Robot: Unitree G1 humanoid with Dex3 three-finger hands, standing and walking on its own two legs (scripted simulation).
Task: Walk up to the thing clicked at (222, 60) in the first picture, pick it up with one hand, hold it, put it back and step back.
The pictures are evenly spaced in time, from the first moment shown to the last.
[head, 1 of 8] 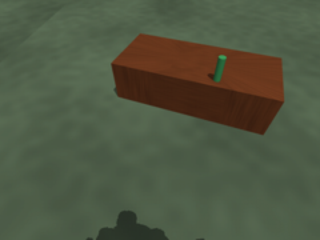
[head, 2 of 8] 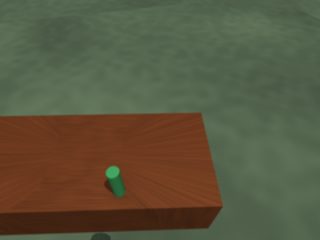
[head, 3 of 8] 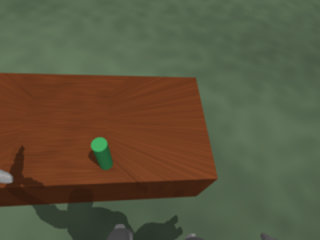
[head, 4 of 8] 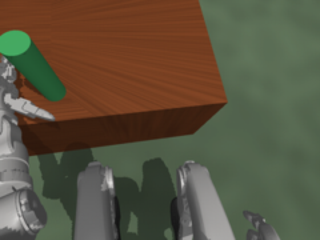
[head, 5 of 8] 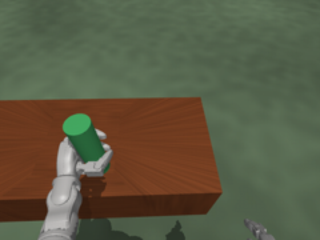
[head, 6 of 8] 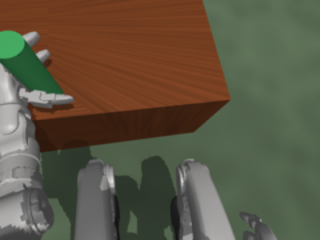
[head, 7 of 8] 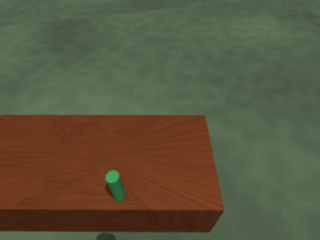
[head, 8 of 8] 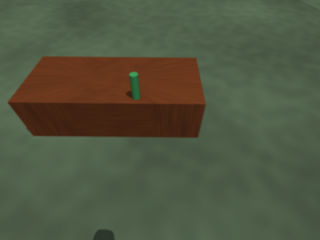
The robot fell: no
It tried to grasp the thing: yes
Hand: left
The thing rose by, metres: 0.36
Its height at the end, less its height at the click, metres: +0.00
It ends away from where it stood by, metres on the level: 0.02
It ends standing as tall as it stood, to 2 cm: yes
